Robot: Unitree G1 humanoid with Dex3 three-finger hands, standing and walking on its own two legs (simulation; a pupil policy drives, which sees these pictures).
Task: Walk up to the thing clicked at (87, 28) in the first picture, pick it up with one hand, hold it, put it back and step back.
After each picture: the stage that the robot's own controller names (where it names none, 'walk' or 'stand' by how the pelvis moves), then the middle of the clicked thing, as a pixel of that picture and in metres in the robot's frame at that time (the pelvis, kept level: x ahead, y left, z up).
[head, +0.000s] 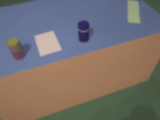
stand; (83, 31) +0.77 +0.03 -0.10
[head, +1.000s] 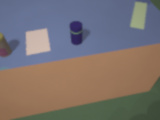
rise first; (76, 33) +0.69 +0.09 -0.07
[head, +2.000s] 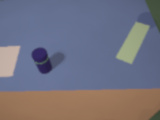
rise first; (42, 61) +0.48 +0.25 -0.08
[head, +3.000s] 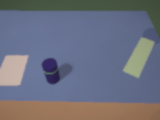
stand; (51, 71) +0.47 +0.18 -0.08
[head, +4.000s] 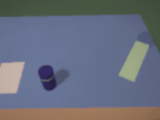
stand; (47, 78) +0.45 +0.19 -0.10
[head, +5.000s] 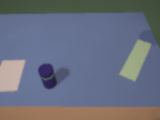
stand; (48, 76) +0.45 +0.20 -0.10
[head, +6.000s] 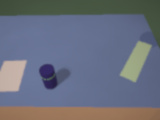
stand; (48, 77) +0.46 +0.20 -0.10
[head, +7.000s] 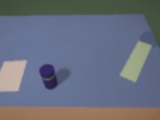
rise first; (49, 77) +0.46 +0.20 -0.10
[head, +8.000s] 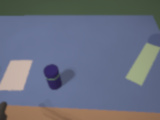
rise first; (53, 77) +0.45 +0.20 -0.09
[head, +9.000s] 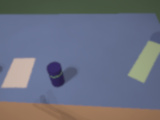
go down; (56, 74) +0.46 +0.19 -0.09
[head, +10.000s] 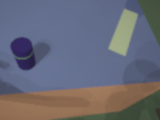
go down; (24, 54) +0.46 +0.18 -0.03
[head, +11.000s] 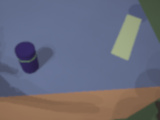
approach; (28, 58) +0.46 +0.18 -0.02
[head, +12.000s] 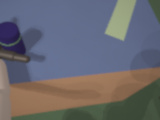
close in; (12, 41) +0.48 +0.19 +0.01
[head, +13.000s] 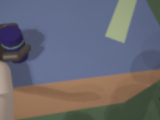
lift; (14, 45) +0.47 +0.19 +0.02
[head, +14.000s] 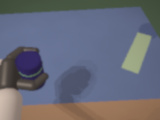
lift; (32, 71) +0.33 +0.17 +0.13
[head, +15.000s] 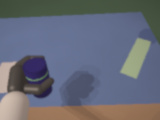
hold; (38, 78) +0.32 +0.16 +0.11
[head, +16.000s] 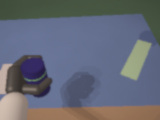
hold; (37, 78) +0.32 +0.17 +0.11
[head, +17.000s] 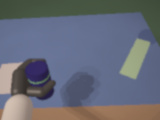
crouch; (40, 81) +0.32 +0.16 +0.09
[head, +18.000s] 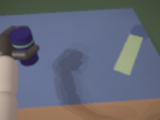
crouch; (25, 47) +0.43 +0.20 +0.13
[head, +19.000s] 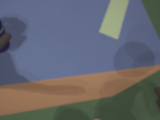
lower; out of the picture +0.50 +0.22 +0.01
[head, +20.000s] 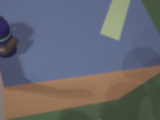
lower; (1, 39) +0.50 +0.21 +0.02
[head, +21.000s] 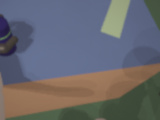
lower; (1, 37) +0.50 +0.21 +0.02
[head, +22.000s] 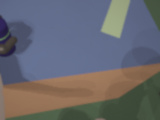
lower; (0, 38) +0.50 +0.21 +0.02
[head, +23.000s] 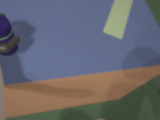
loosen; (3, 37) +0.50 +0.21 +0.02
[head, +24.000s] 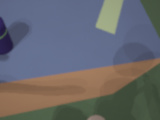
withdraw; out of the picture +0.50 +0.20 +0.02
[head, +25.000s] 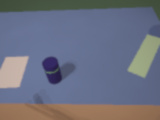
sink last; (52, 70) +0.46 +0.18 -0.04
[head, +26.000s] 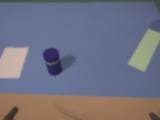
stand; (53, 62) +0.48 +0.18 -0.04
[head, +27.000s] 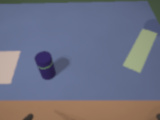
stand; (46, 66) +0.46 +0.19 -0.03
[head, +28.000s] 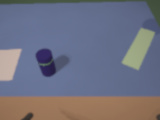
stand; (46, 63) +0.48 +0.19 -0.03
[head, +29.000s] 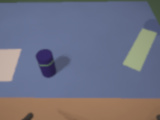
stand; (46, 63) +0.47 +0.19 -0.03
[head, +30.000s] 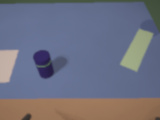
stand; (44, 64) +0.47 +0.20 -0.03
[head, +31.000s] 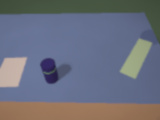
stand; (50, 71) +0.48 +0.20 -0.08
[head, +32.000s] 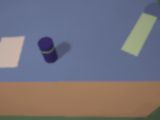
walk; (48, 50) +0.52 +0.20 -0.07
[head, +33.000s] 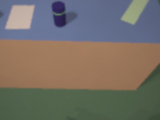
walk; (59, 14) +0.73 +0.16 -0.07
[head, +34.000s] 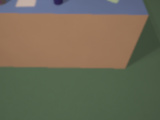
walk; out of the picture +1.04 +0.21 -0.08
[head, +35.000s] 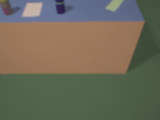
stand; (60, 5) +1.08 +0.21 -0.10
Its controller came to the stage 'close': yes
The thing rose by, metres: 0.21
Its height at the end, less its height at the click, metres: +0.00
